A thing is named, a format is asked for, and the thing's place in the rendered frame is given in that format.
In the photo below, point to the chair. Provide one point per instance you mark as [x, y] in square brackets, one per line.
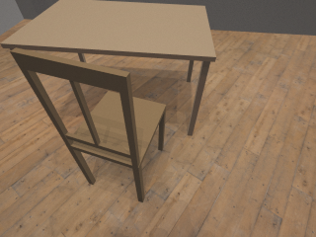
[119, 129]

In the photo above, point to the table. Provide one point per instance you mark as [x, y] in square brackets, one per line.
[136, 29]

